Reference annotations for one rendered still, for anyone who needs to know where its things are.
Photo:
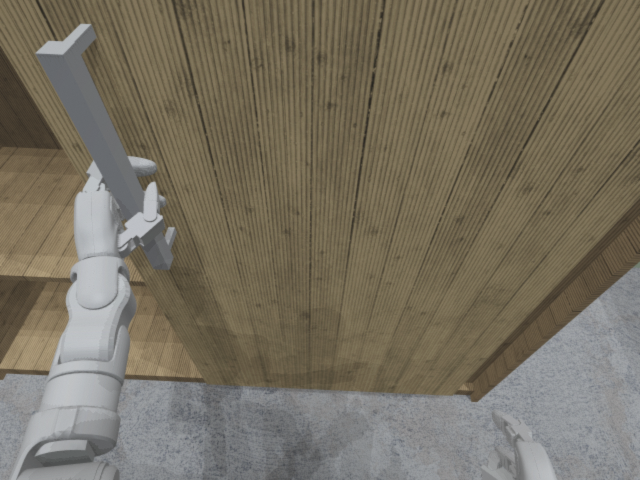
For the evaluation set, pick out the robot left forearm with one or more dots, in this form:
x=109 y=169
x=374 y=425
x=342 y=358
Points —
x=77 y=418

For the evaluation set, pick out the handle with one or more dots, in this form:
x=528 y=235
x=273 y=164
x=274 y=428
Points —
x=66 y=69

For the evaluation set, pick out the robot right hand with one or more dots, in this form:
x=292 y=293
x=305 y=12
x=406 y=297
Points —
x=529 y=460

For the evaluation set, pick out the robot left hand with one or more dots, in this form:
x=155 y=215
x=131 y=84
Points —
x=97 y=216

